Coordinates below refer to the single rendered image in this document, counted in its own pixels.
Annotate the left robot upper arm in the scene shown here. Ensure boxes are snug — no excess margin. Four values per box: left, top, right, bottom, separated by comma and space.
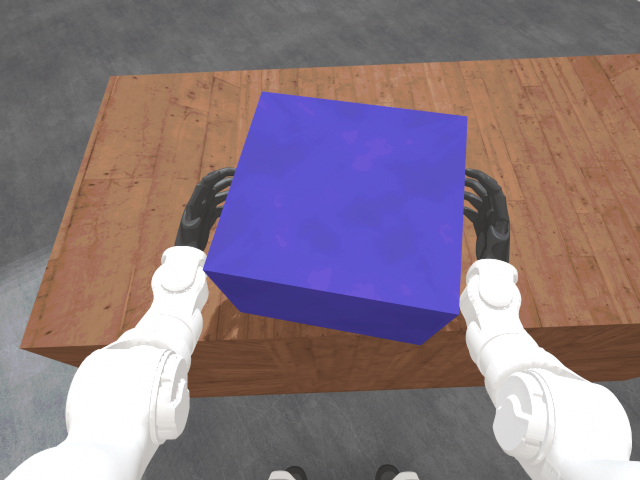
5, 349, 190, 480

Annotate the right robot upper arm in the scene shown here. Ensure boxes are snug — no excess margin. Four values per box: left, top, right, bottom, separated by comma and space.
493, 370, 640, 480

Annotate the carton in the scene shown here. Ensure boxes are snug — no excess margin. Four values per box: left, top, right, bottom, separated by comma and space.
203, 91, 468, 345

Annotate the pedestal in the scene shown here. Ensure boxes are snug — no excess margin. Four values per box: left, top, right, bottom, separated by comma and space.
20, 54, 640, 398

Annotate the left robot hand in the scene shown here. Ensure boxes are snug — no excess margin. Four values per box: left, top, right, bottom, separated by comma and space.
174, 167, 236, 251

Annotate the robot left forearm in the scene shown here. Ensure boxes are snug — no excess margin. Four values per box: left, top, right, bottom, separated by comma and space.
65, 246, 209, 434

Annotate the right robot hand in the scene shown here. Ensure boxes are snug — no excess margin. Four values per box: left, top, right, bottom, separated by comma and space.
463, 169, 510, 263

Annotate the robot right forearm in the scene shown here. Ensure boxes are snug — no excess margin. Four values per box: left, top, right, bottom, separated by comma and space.
459, 259, 632, 459

